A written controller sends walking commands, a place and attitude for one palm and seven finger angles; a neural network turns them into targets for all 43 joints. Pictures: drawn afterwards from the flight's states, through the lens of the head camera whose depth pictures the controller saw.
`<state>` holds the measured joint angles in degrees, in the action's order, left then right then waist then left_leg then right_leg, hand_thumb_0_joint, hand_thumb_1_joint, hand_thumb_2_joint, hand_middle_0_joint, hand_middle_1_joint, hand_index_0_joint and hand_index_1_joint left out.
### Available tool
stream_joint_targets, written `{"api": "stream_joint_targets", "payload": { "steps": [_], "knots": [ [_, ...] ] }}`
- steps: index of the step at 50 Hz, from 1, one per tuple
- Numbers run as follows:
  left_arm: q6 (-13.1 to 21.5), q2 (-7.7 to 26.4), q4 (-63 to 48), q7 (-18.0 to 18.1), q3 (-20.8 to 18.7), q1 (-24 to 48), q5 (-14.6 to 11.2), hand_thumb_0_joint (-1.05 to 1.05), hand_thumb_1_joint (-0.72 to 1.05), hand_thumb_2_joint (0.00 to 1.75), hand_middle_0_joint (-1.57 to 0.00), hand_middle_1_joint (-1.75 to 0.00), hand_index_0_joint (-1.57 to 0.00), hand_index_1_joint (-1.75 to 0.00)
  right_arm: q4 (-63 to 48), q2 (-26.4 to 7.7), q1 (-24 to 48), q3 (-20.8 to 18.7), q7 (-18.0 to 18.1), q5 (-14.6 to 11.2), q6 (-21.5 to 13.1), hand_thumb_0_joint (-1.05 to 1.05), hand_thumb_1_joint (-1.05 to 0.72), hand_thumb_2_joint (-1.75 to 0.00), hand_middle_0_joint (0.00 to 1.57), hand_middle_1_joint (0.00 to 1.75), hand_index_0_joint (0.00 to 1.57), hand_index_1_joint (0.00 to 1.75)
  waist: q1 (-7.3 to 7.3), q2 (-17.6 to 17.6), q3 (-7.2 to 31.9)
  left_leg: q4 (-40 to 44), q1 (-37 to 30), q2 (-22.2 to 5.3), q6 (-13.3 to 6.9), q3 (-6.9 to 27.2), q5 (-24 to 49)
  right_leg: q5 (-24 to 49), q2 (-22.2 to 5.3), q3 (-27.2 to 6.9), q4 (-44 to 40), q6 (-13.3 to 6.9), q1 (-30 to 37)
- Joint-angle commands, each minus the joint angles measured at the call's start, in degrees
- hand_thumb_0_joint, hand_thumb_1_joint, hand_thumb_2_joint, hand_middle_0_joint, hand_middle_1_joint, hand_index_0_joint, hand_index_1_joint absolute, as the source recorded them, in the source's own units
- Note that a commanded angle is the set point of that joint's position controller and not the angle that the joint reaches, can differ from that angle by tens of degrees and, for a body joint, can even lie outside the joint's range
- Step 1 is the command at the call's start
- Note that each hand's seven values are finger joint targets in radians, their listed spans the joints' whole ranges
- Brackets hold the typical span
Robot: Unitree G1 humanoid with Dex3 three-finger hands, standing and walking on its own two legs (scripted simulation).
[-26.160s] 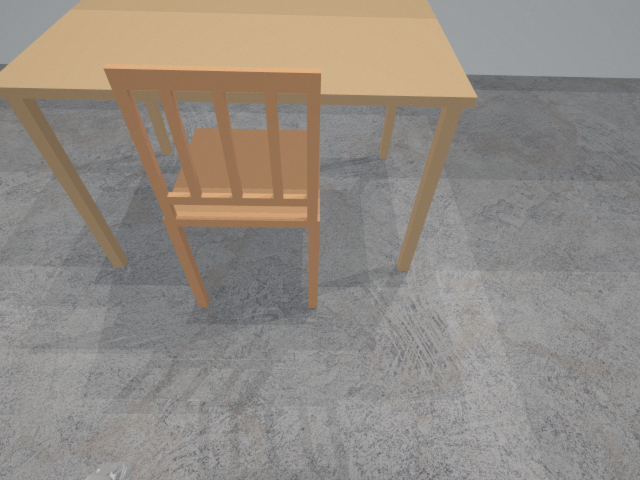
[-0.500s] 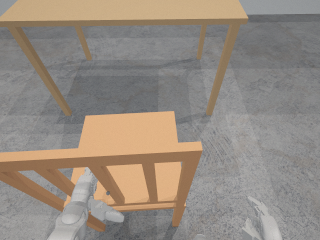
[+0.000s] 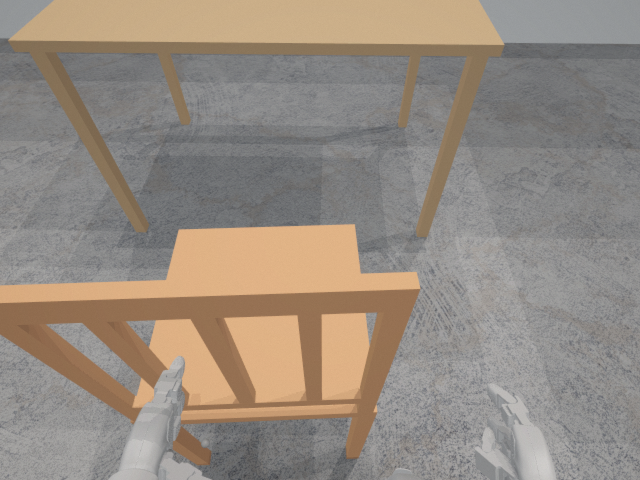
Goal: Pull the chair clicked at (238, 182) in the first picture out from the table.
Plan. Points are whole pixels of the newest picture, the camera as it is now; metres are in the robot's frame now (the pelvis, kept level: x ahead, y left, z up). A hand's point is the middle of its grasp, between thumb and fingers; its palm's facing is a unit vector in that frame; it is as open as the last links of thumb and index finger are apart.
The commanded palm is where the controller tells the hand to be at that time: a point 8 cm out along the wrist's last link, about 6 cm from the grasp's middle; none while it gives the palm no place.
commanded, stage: draw the fingers out of the gap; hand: left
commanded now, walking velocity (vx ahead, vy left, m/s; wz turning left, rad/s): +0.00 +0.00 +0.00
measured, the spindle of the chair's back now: (230, 363) +0.27 +0.13 -0.02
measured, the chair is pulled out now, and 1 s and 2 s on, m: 0.62 0.61 0.61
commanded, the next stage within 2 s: draw the hand back to the body in 0.22 s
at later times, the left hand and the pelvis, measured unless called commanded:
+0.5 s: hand (174, 471) +0.15 +0.16 +0.01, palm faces +0.09 -0.99 -0.07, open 17.4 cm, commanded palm +0.11 +0.22 +0.03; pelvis +0.00 +0.00 -0.02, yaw +1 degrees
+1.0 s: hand (79, 445) +0.16 +0.22 +0.10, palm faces +0.22 -0.90 -0.37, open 16.3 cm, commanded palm +0.12 +0.26 +0.13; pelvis -0.01 +0.00 +0.01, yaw +0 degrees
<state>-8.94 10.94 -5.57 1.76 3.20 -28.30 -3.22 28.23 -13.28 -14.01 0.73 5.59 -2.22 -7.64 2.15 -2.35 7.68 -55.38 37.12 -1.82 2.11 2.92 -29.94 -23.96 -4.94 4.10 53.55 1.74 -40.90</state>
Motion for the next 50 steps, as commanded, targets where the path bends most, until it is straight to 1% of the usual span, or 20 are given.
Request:
{"api": "stream_joint_targets", "payload": {
  "steps": [1,6,12,15,17,18,19,22,26,28,32,35,37,42,43,44,45,46,47,50],
  "knots": [
    [2.40,4.35,-12.37,0.44,-2.16,-2.66,0.21,0.00,-0.55,0.20,0.00,0.00,0.00,0.00,-9.75,-7.00,4.18,-3.06,1.05,-0.03,-3.03,0.00,-0.90,-0.90,0.20,0.30,0.20,0.30,0.35,1.92,6.33,8.48,-0.58,1.68,-2.49,-1.95,13.23,7.78,1.75,1.88,-7.19,-1.90,8.39],
    [2.71,4.60,-16.43,0.18,-2.03,-6.41,-0.01,0.00,-0.55,0.20,0.00,0.00,0.00,0.00,-10.48,-6.70,4.15,-3.32,1.39,0.02,-3.59,0.00,-0.90,-0.90,0.20,0.30,0.20,0.30,-0.06,2.38,7.81,7.53,-0.55,1.83,-2.58,-1.70,14.18,8.69,1.78,1.93,-6.53,-2.01,8.78],
    [3.00,4.43,-17.53,0.10,-2.01,-13.32,0.96,0.00,-0.55,0.20,0.00,0.00,0.00,0.00,-11.12,-5.89,4.97,-3.91,1.48,-0.01,-3.12,0.00,-0.90,-0.90,0.20,0.30,0.20,0.30,-0.90,2.51,6.64,6.84,1.62,1.88,-2.57,-1.75,14.00,8.47,1.91,1.95,-5.77,-2.29,8.21],
    [3.73,3.83,-19.86,-0.37,-0.84,-14.30,0.86,0.00,-0.55,0.20,0.00,0.00,0.00,0.00,-11.66,-5.64,4.87,-3.82,1.53,-0.10,-3.20,0.00,-0.90,-0.90,0.20,0.30,0.20,0.30,-0.49,1.78,6.31,6.19,1.81,2.02,-2.68,-1.73,12.86,7.13,1.91,1.89,-5.54,-2.17,7.02],
    [4.19,5.17,-20.70,-0.59,-2.40,-16.41,0.71,0.00,-0.55,0.20,0.00,0.00,0.00,0.00,-11.48,-5.46,5.01,-4.29,1.83,-0.19,-3.28,0.00,-0.90,-0.90,0.20,0.30,0.20,0.30,-0.85,1.97,7.26,5.52,2.13,1.97,-2.78,-1.72,14.05,8.45,2.01,1.81,-5.26,-2.39,7.55],
    [10.81,2.17,-28.00,-1.15,-3.66,-12.09,-4.96,0.00,-0.55,0.20,0.00,0.00,0.00,0.00,-11.08,-5.06,4.34,-4.19,1.84,-0.08,-4.43,0.00,-0.90,-0.90,0.20,0.30,0.20,0.30,-0.55,3.55,7.03,3.53,2.96,2.56,-2.41,-1.45,15.03,10.24,2.37,2.52,-4.27,-2.33,5.70],
    [13.74,4.86,-25.25,-1.63,-5.98,-14.03,-4.94,0.00,-0.55,0.20,0.00,0.00,0.00,0.00,-9.40,-5.20,4.21,-4.63,1.87,-0.18,-4.99,0.00,-0.90,-0.90,0.20,0.30,0.20,0.30,-1.18,2.87,8.27,2.87,2.53,2.39,-2.34,-1.54,15.53,10.52,2.53,2.32,-3.43,-2.52,5.84],
    [18.39,5.93,-29.45,-2.57,-7.19,-14.88,-6.03,0.00,-0.55,0.20,0.00,0.00,0.00,0.00,-8.87,-4.87,3.74,-4.69,1.56,-0.64,-6.13,0.00,-0.90,-0.90,0.20,0.30,0.20,0.30,-1.66,-2.43,9.62,3.11,0.77,2.45,-2.13,-1.45,18.02,11.52,2.42,2.17,-2.86,-2.75,6.31],
    [25.10,4.59,-25.39,-5.50,-7.71,-14.42,-7.50,0.00,-0.55,0.20,0.00,0.00,0.00,0.00,-6.82,-4.43,5.20,-5.01,0.57,-0.98,-6.39,0.00,-0.90,-0.90,0.20,0.30,0.20,0.30,-1.13,0.45,5.93,1.92,3.77,2.11,-1.80,-1.15,14.77,8.18,2.67,2.17,-2.23,-2.40,3.14],
    [28.21,5.53,-23.24,-7.87,-9.26,-14.54,-8.14,0.00,-0.55,0.20,0.00,0.00,0.00,0.00,-6.12,-4.53,6.15,-5.36,-0.03,-1.08,-6.50,0.00,-0.90,-0.90,0.20,0.30,0.20,0.30,-1.45,1.76,6.03,1.29,5.12,1.89,-1.73,-1.18,13.88,7.50,2.54,1.70,-1.86,-2.45,3.20],
    [32.39,11.36,-29.64,-10.48,-14.21,-10.61,-10.44,0.00,-0.55,0.20,0.00,0.00,0.00,0.00,-6.35,-4.63,7.27,-5.07,-0.33,-1.69,-7.29,0.00,-0.90,-0.90,0.20,0.30,0.20,0.30,-2.24,-2.43,9.44,2.25,3.05,1.92,-2.04,-0.99,13.16,4.80,2.49,0.54,-2.99,-2.71,5.65],
    [33.94,10.94,-31.04,-12.92,-15.13,-8.60,-13.42,0.00,-0.55,0.20,0.00,0.00,0.00,0.00,-5.92,-4.61,7.68,-4.54,-0.34,-2.32,-7.84,0.00,-0.90,-0.90,0.20,0.30,0.20,0.30,-1.79,-1.93,9.83,3.22,1.34,1.94,-2.02,-0.65,12.69,4.43,2.51,0.56,-4.17,-2.55,6.63],
    [33.21,12.36,-30.47,-13.39,-17.76,-8.63,-14.75,0.00,-0.55,0.20,0.00,0.00,0.00,0.00,-5.66,-4.69,8.28,-4.45,-0.08,-2.62,-8.38,0.00,-0.90,-0.90,0.20,0.30,0.20,0.30,-2.11,-1.73,10.83,4.13,0.27,1.84,-2.04,-0.59,12.62,4.19,2.60,0.21,-5.54,-2.41,8.63],
    [28.37,12.97,-29.32,-13.37,-20.16,-7.53,-15.94,0.00,-0.37,0.29,-0.02,-0.04,-0.02,-0.04,-5.41,-5.04,8.97,-3.74,0.69,-3.29,-9.54,0.00,-0.90,-0.90,0.20,0.30,0.20,0.30,-2.28,-2.61,8.04,8.34,-2.67,1.56,-1.96,-0.01,10.78,2.16,2.62,0.95,-9.01,-2.30,10.90],
    [21.38,22.21,-29.21,-3.04,-22.82,-11.73,-4.19,0.00,-0.33,0.31,-0.03,-0.05,-0.03,-0.05,-6.04,-4.47,6.70,-3.39,1.94,-1.21,-7.01,0.00,-0.90,-0.90,0.20,0.30,0.20,0.30,-7.13,-4.81,10.70,12.27,-5.30,-0.59,-1.49,-0.49,10.64,2.76,0.73,-0.76,-10.88,-3.69,16.69],
    [17.93,15.00,-33.99,1.04,-18.06,-12.45,-2.98,0.00,-0.30,0.32,-0.04,-0.05,-0.04,-0.05,-7.87,-3.63,5.93,-2.72,2.22,-0.88,-6.18,0.00,-0.90,-0.90,0.20,0.30,0.20,0.30,-4.70,-4.85,6.25,13.65,-5.62,-0.19,-1.37,-0.84,10.29,3.89,0.55,0.27,-12.14,-3.47,16.39],
    [15.77,13.72,-33.95,3.15,-16.94,-12.08,-2.24,0.00,-0.26,0.34,-0.04,-0.06,-0.04,-0.06,-7.73,-3.68,5.99,-2.69,2.35,-1.00,-5.72,0.00,-0.90,-0.90,0.20,0.30,0.20,0.30,-4.21,-2.78,4.44,14.30,-5.67,-0.44,-1.20,-0.54,9.55,3.26,0.65,0.76,-12.71,-3.28,16.18],
    [14.45,12.87,-34.42,4.82,-16.07,-11.05,-1.43,0.00,-0.22,0.36,-0.04,-0.07,-0.04,-0.07,-7.35,-3.71,6.33,-2.38,2.48,-0.73,-5.16,0.00,-0.90,-0.90,0.20,0.30,0.20,0.30,-4.00,-4.80,2.11,15.23,-6.41,-0.60,-1.25,-0.64,9.22,3.18,0.74,0.99,-13.30,-3.47,16.76],
    [13.08,14.37,-33.55,6.33,-17.33,-10.89,-0.83,0.00,-0.19,0.37,-0.05,-0.08,-0.05,-0.08,-6.78,-3.70,7.05,-2.25,2.74,-0.91,-4.66,0.00,-0.90,-0.90,0.20,0.30,0.20,0.30,-4.30,-3.57,1.21,16.09,-6.74,-0.66,-1.35,-0.48,9.66,3.25,0.97,1.10,-14.70,-3.62,18.26],
    [11.85,14.17,-31.38,8.54,-16.92,-8.96,0.51,0.00,-0.08,0.43,-0.07,-0.10,-0.07,-0.10,-6.00,-4.20,7.02,-1.88,2.96,-0.45,-3.97,0.00,-0.90,-0.90,0.20,0.30,0.20,0.30,-3.94,-0.79,-2.60,18.55,-10.20,-0.78,-1.72,-0.78,9.16,3.43,1.05,1.35,-17.60,-3.20,19.31]
  ]
}}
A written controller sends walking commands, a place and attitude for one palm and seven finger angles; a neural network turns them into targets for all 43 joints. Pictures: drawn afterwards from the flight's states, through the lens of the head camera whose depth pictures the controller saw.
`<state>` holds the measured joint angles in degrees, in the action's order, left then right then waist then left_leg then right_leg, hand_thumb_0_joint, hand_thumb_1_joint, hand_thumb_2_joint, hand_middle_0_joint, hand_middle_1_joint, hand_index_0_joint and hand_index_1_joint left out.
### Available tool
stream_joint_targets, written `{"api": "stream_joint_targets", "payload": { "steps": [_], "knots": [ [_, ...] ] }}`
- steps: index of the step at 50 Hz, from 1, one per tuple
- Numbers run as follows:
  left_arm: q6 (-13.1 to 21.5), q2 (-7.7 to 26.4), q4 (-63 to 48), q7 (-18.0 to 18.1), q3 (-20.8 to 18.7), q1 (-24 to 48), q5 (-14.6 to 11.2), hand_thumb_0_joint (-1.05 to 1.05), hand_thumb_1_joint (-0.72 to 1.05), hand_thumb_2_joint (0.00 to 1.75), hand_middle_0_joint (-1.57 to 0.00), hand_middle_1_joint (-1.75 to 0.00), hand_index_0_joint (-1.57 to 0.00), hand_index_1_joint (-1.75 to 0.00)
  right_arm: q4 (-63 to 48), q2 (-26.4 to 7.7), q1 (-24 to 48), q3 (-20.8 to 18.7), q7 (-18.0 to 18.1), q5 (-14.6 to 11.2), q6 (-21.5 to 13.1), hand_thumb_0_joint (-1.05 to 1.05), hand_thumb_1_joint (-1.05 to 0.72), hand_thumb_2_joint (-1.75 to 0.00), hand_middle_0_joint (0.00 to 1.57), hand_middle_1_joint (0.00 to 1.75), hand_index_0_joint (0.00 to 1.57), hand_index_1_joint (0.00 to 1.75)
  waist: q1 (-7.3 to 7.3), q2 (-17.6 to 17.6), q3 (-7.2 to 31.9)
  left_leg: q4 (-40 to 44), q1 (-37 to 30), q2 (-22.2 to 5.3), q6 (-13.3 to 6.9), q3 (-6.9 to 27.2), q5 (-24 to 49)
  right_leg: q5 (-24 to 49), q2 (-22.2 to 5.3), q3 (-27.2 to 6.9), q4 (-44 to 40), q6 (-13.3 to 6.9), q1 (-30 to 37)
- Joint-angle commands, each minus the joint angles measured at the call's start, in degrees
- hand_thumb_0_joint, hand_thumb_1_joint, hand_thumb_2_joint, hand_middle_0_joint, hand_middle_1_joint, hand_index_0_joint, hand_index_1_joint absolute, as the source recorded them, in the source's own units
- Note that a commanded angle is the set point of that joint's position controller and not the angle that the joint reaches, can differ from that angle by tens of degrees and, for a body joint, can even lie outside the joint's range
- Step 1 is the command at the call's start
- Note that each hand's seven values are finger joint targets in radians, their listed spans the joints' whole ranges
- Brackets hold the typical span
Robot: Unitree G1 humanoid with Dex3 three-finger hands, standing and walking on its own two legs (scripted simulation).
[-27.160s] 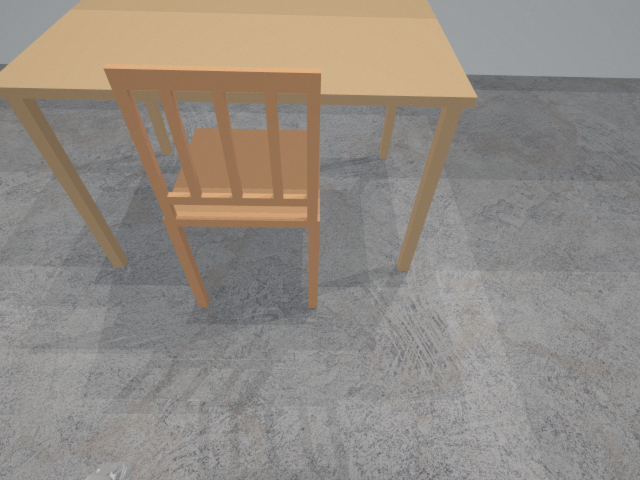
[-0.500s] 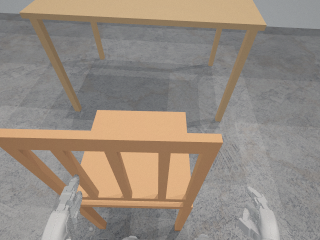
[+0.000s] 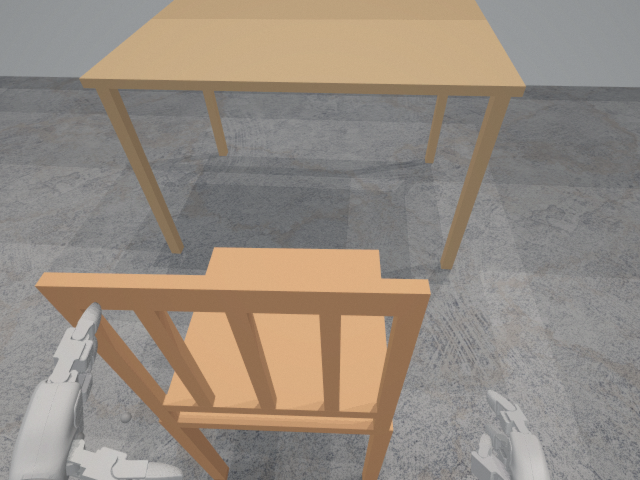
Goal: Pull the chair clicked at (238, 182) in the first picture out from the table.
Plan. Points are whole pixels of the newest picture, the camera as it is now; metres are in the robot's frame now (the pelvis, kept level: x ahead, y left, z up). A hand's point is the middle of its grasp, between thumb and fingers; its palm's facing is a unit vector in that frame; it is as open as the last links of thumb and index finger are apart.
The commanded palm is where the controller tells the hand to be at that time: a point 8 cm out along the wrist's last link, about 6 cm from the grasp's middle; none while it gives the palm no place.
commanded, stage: draw the hand back to the body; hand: left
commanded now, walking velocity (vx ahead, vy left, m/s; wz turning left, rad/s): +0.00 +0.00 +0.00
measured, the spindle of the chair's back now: (256, 364) +0.28 +0.12 -0.04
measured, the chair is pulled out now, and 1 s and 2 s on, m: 0.61 0.61 0.61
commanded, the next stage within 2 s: step back with the hand held close in 0.92 s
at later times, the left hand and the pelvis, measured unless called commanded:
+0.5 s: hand (67, 346) +0.20 +0.25 +0.16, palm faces +0.46 -0.76 -0.46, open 9.9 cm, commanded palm +0.16 +0.29 +0.21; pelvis +0.02 -0.02 +0.04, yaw +0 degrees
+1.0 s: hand (48, 304) +0.21 +0.25 +0.21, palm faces +0.48 -0.76 -0.44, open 7.4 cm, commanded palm +0.17 +0.29 +0.22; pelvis +0.02 -0.01 +0.04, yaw -2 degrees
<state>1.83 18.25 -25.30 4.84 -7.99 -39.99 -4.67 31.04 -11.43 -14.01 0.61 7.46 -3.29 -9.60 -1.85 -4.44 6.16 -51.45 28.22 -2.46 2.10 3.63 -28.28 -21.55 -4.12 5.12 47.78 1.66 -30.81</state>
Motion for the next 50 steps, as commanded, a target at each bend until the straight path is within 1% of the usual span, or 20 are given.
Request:
{"api": "stream_joint_targets", "payload": {
  "steps": [1,5,6,7,11,12,16,18,19,22,27,30,33,35,36,37,41,42,43,50],
  "knots": [
    [0.86,6.39,-9.95,5.78,-5.73,3.16,2.14,0.00,-0.04,0.44,-0.07,-0.10,-0.07,-0.10,-8.54,-6.19,7.35,-1.75,1.15,0.67,-1.78,0.00,-0.90,-0.90,0.20,0.30,0.20,0.30,0.14,2.88,-2.80,15.58,-2.06,-0.28,-1.77,-1.48,7.34,0.88,0.26,0.39,-12.97,-3.03,9.49],
    [1.18,7.66,-8.88,6.37,-7.32,7.77,2.63,0.00,0.10,0.51,-0.09,-0.14,-0.09,-0.14,-7.82,-6.93,8.15,-1.47,0.91,0.94,-1.76,0.00,-0.90,-0.90,0.20,0.30,0.20,0.30,-0.30,1.62,-4.74,19.20,-5.69,-0.01,-2.00,-1.50,8.12,2.13,0.12,-0.08,-15.91,-2.97,12.73],
    [1.27,8.10,-8.14,6.55,-8.28,7.74,2.64,0.00,0.14,0.53,-0.10,-0.14,-0.10,-0.14,-7.46,-6.84,8.39,-1.50,0.83,0.98,-1.81,0.00,-0.90,-0.90,0.20,0.30,0.20,0.30,-0.41,3.02,-5.43,19.88,-6.31,-0.15,-2.03,-1.46,9.00,2.98,0.18,0.04,-16.44,-3.01,13.49],
    [1.27,9.21,-8.32,6.58,-9.32,8.74,2.61,0.00,0.17,0.55,-0.10,-0.15,-0.10,-0.15,-7.09,-7.10,8.96,-1.60,0.84,0.89,-1.84,0.00,-0.90,-0.90,0.20,0.30,0.20,0.30,-0.70,1.25,-5.65,20.48,-6.95,-0.08,-1.98,-1.50,9.61,3.55,0.10,-0.34,-17.52,-3.18,14.53],
    [2.57,11.47,-13.13,7.00,-11.98,12.18,2.57,0.00,0.32,0.62,-0.12,-0.18,-0.12,-0.18,-6.41,-6.93,9.07,-1.29,0.41,1.40,-3.21,0.00,-0.90,-0.90,0.20,0.30,0.20,0.30,-1.08,-1.36,-2.90,22.56,-12.16,0.09,-2.00,-2.00,14.31,8.63,0.03,-0.58,-18.72,-3.11,17.93],
    [2.57,12.96,-13.39,7.22,-13.47,13.32,2.59,0.00,0.36,0.64,-0.13,-0.19,-0.13,-0.19,-5.74,-7.10,8.86,-1.38,0.53,1.54,-3.34,0.00,-0.90,-0.90,0.20,0.30,0.20,0.30,-1.13,-0.47,-2.95,23.00,-12.40,0.02,-1.94,-1.69,15.15,9.44,0.12,-0.43,-19.40,-3.24,18.90],
    [2.84,11.40,-12.81,7.10,-14.07,13.53,2.36,0.00,0.50,0.71,-0.15,-0.22,-0.15,-0.22,-4.68,-7.02,9.24,-1.52,-0.05,1.76,-4.06,0.00,-0.90,-0.90,0.20,0.30,0.20,0.30,-1.13,-1.56,-2.42,24.26,-15.88,0.04,-2.11,-2.67,18.99,14.29,0.06,-0.71,-20.19,-2.88,20.84],
    [2.82,11.32,-10.78,7.05,-15.44,12.50,2.10,0.00,0.57,0.74,-0.16,-0.23,-0.16,-0.23,-3.85,-6.94,9.34,-1.77,-0.23,1.80,-3.73,0.00,-0.90,-0.90,0.20,0.30,0.20,0.30,-1.29,0.32,-2.86,24.84,-16.42,0.00,-2.08,-2.80,21.49,17.01,0.26,-0.68,-20.76,-2.84,22.25],
    [2.82,12.54,-12.30,6.97,-16.07,13.94,1.87,0.00,0.61,0.76,-0.16,-0.24,-0.16,-0.24,-4.03,-7.29,9.55,-1.90,-0.34,1.85,-3.67,0.00,-0.90,-0.90,0.20,0.30,0.20,0.30,-1.28,1.59,-1.51,24.88,-17.35,-0.06,-2.25,-3.09,21.98,17.98,0.24,-0.94,-21.14,-2.56,22.88],
    [3.51,15.95,-15.02,7.28,-19.23,18.71,2.01,0.00,0.72,0.81,-0.18,-0.26,-0.18,-0.26,-3.24,-7.61,9.91,-1.98,-0.35,2.06,-4.41,0.00,-0.90,-0.90,0.20,0.30,0.20,0.30,-1.31,-0.36,-0.12,25.09,-19.21,0.15,-2.45,-3.55,23.69,20.37,0.02,-1.33,-22.03,-2.60,24.56],
    [3.74,17.69,-15.39,7.50,-21.33,23.43,1.98,0.00,0.90,0.90,-0.20,-0.30,-0.20,-0.30,-2.13,-7.94,9.98,-1.96,-0.67,2.05,-5.17,0.00,-0.90,-0.90,0.20,0.30,0.20,0.30,-1.30,-1.66,0.09,25.96,-21.24,0.13,-2.45,-3.69,25.91,22.58,-0.20,-1.57,-22.80,-2.59,25.73],
    [2.92,10.73,-5.49,6.41,-17.95,17.04,1.50,0.00,0.90,0.90,-0.20,-0.30,-0.20,-0.30,-1.49,-7.40,10.38,-2.45,-1.27,1.86,-3.46,0.00,-0.90,-0.90,0.20,0.30,0.20,0.30,-1.25,3.99,-4.44,26.51,-20.16,-0.50,-2.52,-4.25,26.01,23.11,0.09,-0.93,-23.20,-2.15,24.44],
    [2.70,8.74,-0.37,5.38,-17.18,13.87,1.02,0.00,0.90,0.90,-0.20,-0.30,-0.20,-0.30,-1.69,-7.45,11.06,-3.02,-1.74,1.43,-1.01,0.00,-0.90,-0.90,0.20,0.30,0.20,0.30,-1.45,6.47,-7.28,27.36,-18.15,-0.75,-2.69,-4.31,24.47,21.47,0.18,-0.87,-23.94,-2.07,24.02],
    [2.93,9.69,-0.55,4.91,-17.88,13.35,0.86,0.00,0.90,0.90,-0.20,-0.30,-0.20,-0.30,-2.34,-7.60,11.66,-3.29,-2.02,1.26,0.25,0.00,-0.90,-0.90,0.20,0.30,0.20,0.30,-1.64,7.56,-6.25,27.40,-17.86,-0.69,-2.93,-4.14,24.36,21.57,0.10,-0.99,-23.82,-1.92,24.61],
    [3.39,11.08,-2.44,4.81,-18.86,13.65,0.88,0.00,0.90,0.90,-0.20,-0.30,-0.20,-0.30,-2.78,-7.71,11.85,-3.37,-2.08,1.33,0.42,0.00,-0.90,-0.90,0.20,0.30,0.20,0.30,-2.04,7.14,-4.22,27.42,-18.58,-0.71,-3.06,-4.18,24.50,21.71,-0.06,-1.17,-23.92,-1.90,25.42],
    [3.53,13.15,-3.72,4.93,-20.41,14.86,0.86,0.00,0.90,0.90,-0.20,-0.30,-0.20,-0.30,-2.88,-7.94,12.16,-3.39,-1.95,1.24,0.54,0.00,-0.90,-0.90,0.20,0.30,0.20,0.30,-1.89,4.24,-2.89,27.66,-18.96,-0.52,-2.98,-4.28,23.77,20.63,-0.37,-1.43,-24.04,-1.90,26.17],
    [5.13,15.61,-15.08,5.67,-21.09,16.67,1.35,0.00,0.90,0.90,-0.20,-0.30,-0.20,-0.30,-3.95,-7.19,12.00,-2.91,-1.82,1.68,-1.28,0.00,-0.90,-0.90,0.20,0.30,0.20,0.30,-2.51,-1.68,2.03,27.62,-22.26,-0.34,-2.82,-4.35,26.64,22.40,-0.28,-1.56,-23.68,-2.37,27.48],
    [5.22,17.80,-17.87,6.09,-22.60,18.56,1.58,0.00,0.90,0.90,-0.20,-0.30,-0.20,-0.30,-3.72,-7.36,11.91,-2.78,-1.65,1.76,-1.81,0.00,-0.90,-0.90,0.20,0.30,0.20,0.30,-2.34,-4.66,3.18,27.58,-22.60,-0.26,-2.57,-4.19,26.58,22.10,-0.38,-1.77,-23.64,-2.54,28.08],
    [5.20,16.66,-17.71,6.37,-21.87,17.56,1.80,0.00,0.90,0.90,-0.20,-0.30,-0.20,-0.30,-3.43,-6.90,11.38,-2.58,-1.51,1.92,-2.31,0.00,-0.90,-0.90,0.20,0.30,0.20,0.30,-2.27,-5.12,2.15,27.54,-22.62,-0.27,-2.50,-4.16,27.70,22.87,-0.31,-1.50,-23.66,-2.73,27.61],
    [3.42,11.38,-5.47,6.22,-18.99,16.76,1.62,0.00,0.90,0.90,-0.20,-0.30,-0.20,-0.30,-1.91,-7.60,10.99,-3.11,-1.30,1.41,-0.96,0.00,-0.90,-0.90,0.20,0.30,0.20,0.30,-1.17,2.79,-6.02,28.72,-19.59,-1.01,-2.44,-4.39,22.92,17.82,0.39,-1.12,-24.95,-2.35,23.71]
  ]
}}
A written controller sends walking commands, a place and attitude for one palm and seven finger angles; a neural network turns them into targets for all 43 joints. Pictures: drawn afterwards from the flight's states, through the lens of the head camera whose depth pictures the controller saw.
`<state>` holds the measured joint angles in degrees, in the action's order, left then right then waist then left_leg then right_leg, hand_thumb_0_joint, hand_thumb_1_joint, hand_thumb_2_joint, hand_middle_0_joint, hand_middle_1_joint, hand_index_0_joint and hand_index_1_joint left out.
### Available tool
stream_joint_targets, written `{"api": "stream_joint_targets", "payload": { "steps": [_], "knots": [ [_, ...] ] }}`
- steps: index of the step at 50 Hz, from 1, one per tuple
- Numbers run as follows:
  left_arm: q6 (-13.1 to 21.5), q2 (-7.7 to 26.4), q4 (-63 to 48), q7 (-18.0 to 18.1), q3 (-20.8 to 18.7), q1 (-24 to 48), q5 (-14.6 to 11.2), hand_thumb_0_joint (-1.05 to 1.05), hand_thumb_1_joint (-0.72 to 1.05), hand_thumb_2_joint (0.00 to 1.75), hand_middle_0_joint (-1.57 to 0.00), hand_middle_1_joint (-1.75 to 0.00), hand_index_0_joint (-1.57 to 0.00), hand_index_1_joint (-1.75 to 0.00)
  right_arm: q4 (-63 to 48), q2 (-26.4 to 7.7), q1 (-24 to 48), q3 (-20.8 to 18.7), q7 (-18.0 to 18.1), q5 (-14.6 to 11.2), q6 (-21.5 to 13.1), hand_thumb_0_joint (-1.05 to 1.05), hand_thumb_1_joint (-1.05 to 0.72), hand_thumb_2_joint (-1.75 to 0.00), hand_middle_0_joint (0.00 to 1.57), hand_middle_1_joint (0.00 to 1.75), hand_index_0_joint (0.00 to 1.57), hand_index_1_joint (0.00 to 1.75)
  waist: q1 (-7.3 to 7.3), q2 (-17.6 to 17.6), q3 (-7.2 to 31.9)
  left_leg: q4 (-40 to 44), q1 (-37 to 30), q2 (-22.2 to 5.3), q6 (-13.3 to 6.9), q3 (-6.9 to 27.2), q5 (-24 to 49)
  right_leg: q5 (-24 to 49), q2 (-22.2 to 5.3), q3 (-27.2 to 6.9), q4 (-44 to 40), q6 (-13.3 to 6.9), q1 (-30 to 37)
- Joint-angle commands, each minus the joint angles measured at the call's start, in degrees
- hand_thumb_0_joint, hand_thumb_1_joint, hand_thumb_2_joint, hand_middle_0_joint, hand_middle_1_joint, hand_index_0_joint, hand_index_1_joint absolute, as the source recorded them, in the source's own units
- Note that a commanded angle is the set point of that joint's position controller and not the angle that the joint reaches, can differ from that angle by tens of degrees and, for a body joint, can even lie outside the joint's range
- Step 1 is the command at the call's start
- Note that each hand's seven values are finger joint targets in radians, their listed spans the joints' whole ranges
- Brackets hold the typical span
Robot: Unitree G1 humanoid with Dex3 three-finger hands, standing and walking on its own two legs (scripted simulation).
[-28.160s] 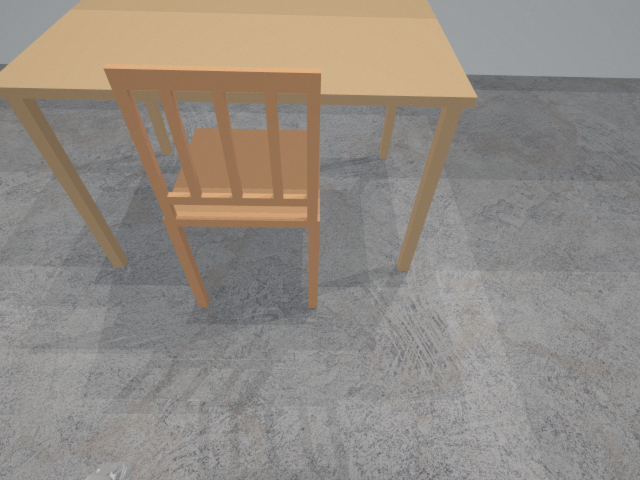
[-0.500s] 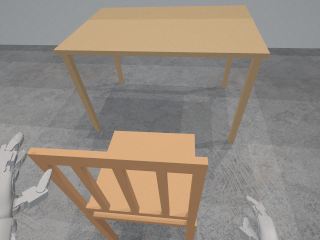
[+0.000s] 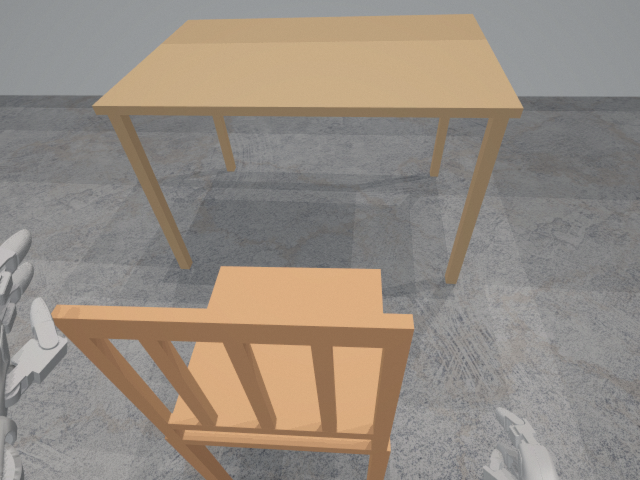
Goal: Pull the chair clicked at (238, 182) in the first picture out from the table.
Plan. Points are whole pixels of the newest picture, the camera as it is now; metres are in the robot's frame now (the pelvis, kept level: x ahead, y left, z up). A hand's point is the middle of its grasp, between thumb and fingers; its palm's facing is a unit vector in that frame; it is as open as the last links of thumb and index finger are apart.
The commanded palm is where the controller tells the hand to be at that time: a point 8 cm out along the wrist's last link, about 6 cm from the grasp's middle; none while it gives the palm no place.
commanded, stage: step back with the hand held close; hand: left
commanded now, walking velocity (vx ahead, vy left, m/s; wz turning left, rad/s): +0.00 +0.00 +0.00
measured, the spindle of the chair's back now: (254, 387) +0.26 +0.14 -0.08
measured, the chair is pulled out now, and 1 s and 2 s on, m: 0.61 0.61 0.61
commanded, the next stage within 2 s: stop stepping back and stand still in 1.66 s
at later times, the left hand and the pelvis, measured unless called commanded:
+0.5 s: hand (25, 378) +0.15 +0.28 +0.16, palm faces +0.42 -0.73 -0.54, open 7.4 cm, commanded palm +0.10 +0.31 +0.18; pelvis -0.05 +0.02 +0.00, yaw -1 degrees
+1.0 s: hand out of the picture +0.09 +0.29 +0.16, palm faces +0.47 -0.71 -0.53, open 7.4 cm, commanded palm +0.02 +0.32 +0.18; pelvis -0.11 +0.01 -0.02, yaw +1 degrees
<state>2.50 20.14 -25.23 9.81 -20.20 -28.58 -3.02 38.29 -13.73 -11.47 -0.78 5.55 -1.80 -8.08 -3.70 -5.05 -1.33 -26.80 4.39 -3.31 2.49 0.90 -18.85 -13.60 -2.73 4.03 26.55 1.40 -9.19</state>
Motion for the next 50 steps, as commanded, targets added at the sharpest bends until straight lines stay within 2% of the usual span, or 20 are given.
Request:
{"api": "stream_joint_targets", "payload": {
  "steps": [1,2,3,4,6,7,10,15,22,27,31,32,35,38,42,44,46,47,48,50],
  "knots": [
    [2.65,8.70,-3.62,1.00,-6.20,4.98,-0.12,0.00,0.90,0.90,-0.20,-0.30,-0.20,-0.30,-9.13,-5.35,8.53,-1.76,0.56,-0.11,-2.11,0.00,-0.90,-0.90,0.20,0.30,0.20,0.30,0.78,5.12,0.59,4.34,4.89,-0.23,-2.95,-1.52,12.40,8.67,-1.02,0.18,-4.01,-1.99,1.79],
    [2.85,6.81,-5.74,0.45,-3.23,6.37,-0.02,0.00,0.90,0.90,-0.20,-0.30,-0.20,-0.30,-9.70,-5.78,8.75,-1.63,0.40,-0.03,-2.11,0.00,-0.90,-0.90,0.20,0.30,0.20,0.30,1.17,3.75,0.97,4.68,4.79,-0.08,-3.01,-1.38,11.85,8.00,-1.28,0.00,-4.38,-2.07,2.08],
    [5.78,17.13,-11.06,0.49,-12.40,15.53,-0.48,0.00,0.90,0.90,-0.20,-0.30,-0.20,-0.30,-10.60,-6.92,7.19,-2.58,0.26,-0.22,-0.78,0.00,-0.90,-0.90,0.20,0.30,0.20,0.30,2.75,3.70,-4.50,2.60,8.09,-1.33,-3.74,-1.68,8.21,13.98,-3.60,-7.48,-7.35,-2.51,-3.68],
    [6.03,13.20,-5.99,-0.03,-9.99,11.56,0.00,0.00,0.90,0.90,-0.20,-0.30,-0.20,-0.30,-9.59,-5.90,7.07,-2.54,0.09,-0.04,-0.28,0.00,-0.90,-0.90,0.20,0.30,0.20,0.30,3.39,6.41,-2.64,1.89,8.28,-0.98,-3.57,-0.65,6.83,14.70,-4.76,-7.04,-7.04,-2.82,-1.93],
    [5.89,9.89,-5.89,-0.58,-7.37,6.24,0.33,0.00,0.90,0.90,-0.20,-0.30,-0.20,-0.30,-10.87,-5.88,7.86,-2.36,-0.50,0.30,0.66,0.00,-0.90,-0.90,0.20,0.30,0.20,0.30,3.18,7.34,-0.15,2.25,7.48,-1.15,-3.46,-0.41,9.16,17.15,-5.13,-6.97,-5.62,-2.82,-0.48],
    [6.31,11.36,-8.82,-0.46,-8.37,6.17,0.35,0.00,0.90,0.90,-0.20,-0.30,-0.20,-0.30,-11.31,-6.33,8.06,-2.61,-0.49,0.23,0.98,0.00,-0.90,-0.90,0.20,0.30,0.20,0.30,3.02,4.45,2.24,3.37,7.21,-1.61,-3.57,-0.24,11.18,18.41,-5.23,-5.92,-4.28,-2.61,1.66],
    [6.74,10.90,-11.84,0.11,-9.34,-1.87,0.68,0.00,0.90,0.90,-0.20,-0.30,-0.20,-0.30,-13.01,-5.38,9.01,-2.47,-0.76,0.54,2.35,0.00,-0.90,-0.90,0.20,0.30,0.20,0.30,2.40,1.51,7.59,3.69,5.99,-3.08,-3.78,0.12,21.25,21.69,-4.35,-3.86,-1.04,-1.89,4.07],
    [7.97,14.51,-18.34,1.27,-13.80,-6.13,0.55,0.00,0.90,0.90,-0.20,-0.30,-0.20,-0.30,-14.19,-4.27,8.66,-2.93,-0.53,0.28,3.21,0.00,-0.90,-0.90,0.20,0.30,0.20,0.30,2.33,0.07,11.71,2.98,8.02,-4.87,-3.89,1.63,25.73,21.97,-3.93,-2.92,1.96,-1.45,5.46],
    [8.25,13.46,-15.88,2.07,-13.56,-6.30,0.22,0.00,0.90,0.90,-0.20,-0.30,-0.20,-0.30,-12.45,-4.41,7.05,-3.59,0.47,0.12,2.23,0.00,-0.90,-0.90,0.20,0.30,0.20,0.30,3.05,-3.36,9.05,3.32,13.98,-5.80,-4.05,2.03,17.19,16.52,-3.60,-3.09,3.39,-1.24,3.41],
    [7.73,12.24,-14.97,2.37,-11.05,-2.62,0.61,0.00,0.90,0.90,-0.20,-0.30,-0.20,-0.30,-11.87,-4.87,5.92,-3.39,0.72,0.19,1.66,0.00,-0.90,-0.90,0.20,0.30,0.20,0.30,3.42,-0.07,5.75,2.30,18.60,-4.26,-3.80,1.92,4.53,13.02,-4.00,-5.40,1.41,-1.63,0.74],
    [7.63,12.42,-14.46,2.58,-9.94,1.31,1.27,0.00,0.90,0.90,-0.20,-0.30,-0.20,-0.30,-12.51,-4.76,4.96,-2.71,0.68,0.65,1.50,0.00,-0.90,-0.90,0.20,0.30,0.20,0.30,3.46,7.79,1.89,-1.10,19.06,-0.83,-3.46,0.86,-9.02,-5.93,-5.93,-9.70,-6.56,-2.50,-8.11],
    [7.54,14.05,-13.97,2.90,-11.20,1.57,1.31,0.00,0.90,0.90,-0.20,-0.30,-0.20,-0.30,-11.85,-4.92,4.94,-2.83,1.04,0.55,1.67,0.00,-0.90,-0.90,0.20,0.30,0.20,0.30,3.57,7.43,1.06,-1.05,18.65,-0.98,-3.72,1.05,-10.18,-9.42,-6.25,-10.23,-8.20,-2.86,-9.67],
    [8.05,13.86,-14.92,2.93,-11.16,2.42,1.61,0.00,0.90,0.90,-0.20,-0.30,-0.20,-0.30,-13.11,-5.25,4.88,-2.18,0.80,0.94,1.47,0.00,-0.90,-0.90,0.20,0.30,0.20,0.30,3.35,7.05,1.24,-0.77,19.74,-1.26,-4.07,2.03,-12.44,-17.29,-5.91,-9.37,-8.82,-2.51,-11.31],
    [8.87,14.32,-16.04,3.26,-12.41,0.36,1.70,0.00,0.90,0.90,-0.20,-0.30,-0.20,-0.30,-13.38,-5.33,4.95,-2.07,0.98,0.81,1.18,0.00,-0.90,-0.90,0.20,0.30,0.20,0.30,3.25,1.11,3.28,3.43,23.31,-2.76,-5.00,4.07,-13.73,-13.04,-3.85,-7.27,-4.67,-1.56,-5.63],
    [9.90,15.79,-18.83,3.31,-14.38,-2.72,1.41,0.00,0.90,0.90,-0.20,-0.30,-0.20,-0.30,-13.36,-5.52,5.08,-2.67,0.58,0.49,0.35,0.00,-0.90,-0.90,0.20,0.30,0.20,0.30,3.20,-0.31,7.02,3.19,24.25,-3.47,-4.86,4.52,-7.78,-1.33,-3.37,-6.20,-1.04,-1.24,-0.12],
    [10.48,14.65,-18.71,3.15,-14.31,-3.90,1.48,0.00,0.90,0.90,-0.20,-0.30,-0.20,-0.30,-13.76,-5.70,4.74,-2.86,0.30,0.70,-0.25,0.00,-0.90,-0.90,0.20,0.30,0.20,0.30,3.17,-1.78,6.36,4.09,28.56,-4.01,-5.04,4.59,-13.51,-4.69,-3.22,-6.77,0.09,-1.20,0.73],
    [11.01,13.95,-16.84,3.23,-14.91,-3.95,2.40,0.00,0.90,0.90,-0.20,-0.30,-0.20,-0.30,-14.06,-6.25,4.56,-3.24,0.14,0.58,-0.76,0.00,-0.90,-0.90,0.20,0.30,0.20,0.30,3.12,-4.89,3.95,5.82,37.73,-5.65,-6.28,5.55,-22.77,-10.00,-1.84,-6.60,4.01,-0.85,3.91],
    [10.86,14.12,-14.47,3.52,-15.40,-4.26,2.65,0.00,0.90,0.90,-0.20,-0.30,-0.20,-0.30,-13.44,-6.15,4.85,-3.59,0.44,0.28,-0.85,0.00,-0.90,-0.90,0.20,0.30,0.20,0.30,3.20,-5.39,2.13,6.45,40.13,-6.24,-6.62,6.01,-23.58,-8.71,-1.28,-6.04,5.33,-0.79,4.73],
    [11.18,13.24,-16.23,3.31,-14.33,-3.04,2.50,0.00,0.90,0.90,-0.20,-0.30,-0.20,-0.30,-13.61,-6.06,3.61,-3.39,0.21,0.23,-1.04,0.00,-0.90,-0.90,0.20,0.30,0.20,0.30,3.43,-2.64,2.53,5.24,39.58,-5.80,-6.34,6.21,-22.15,-7.31,-1.22,-6.12,5.90,-1.02,4.05],
    [11.96,14.75,-17.33,3.19,-14.79,-2.18,1.97,0.00,0.90,0.90,-0.20,-0.30,-0.20,-0.30,-12.71,-5.54,3.30,-3.35,0.08,0.69,-1.59,0.00,-0.90,-0.90,0.20,0.30,0.20,0.30,3.48,4.27,4.03,-1.47,30.28,-2.46,-4.66,4.03,-13.87,-1.63,-3.75,-9.22,0.50,-2.51,-3.64]
  ]
}}
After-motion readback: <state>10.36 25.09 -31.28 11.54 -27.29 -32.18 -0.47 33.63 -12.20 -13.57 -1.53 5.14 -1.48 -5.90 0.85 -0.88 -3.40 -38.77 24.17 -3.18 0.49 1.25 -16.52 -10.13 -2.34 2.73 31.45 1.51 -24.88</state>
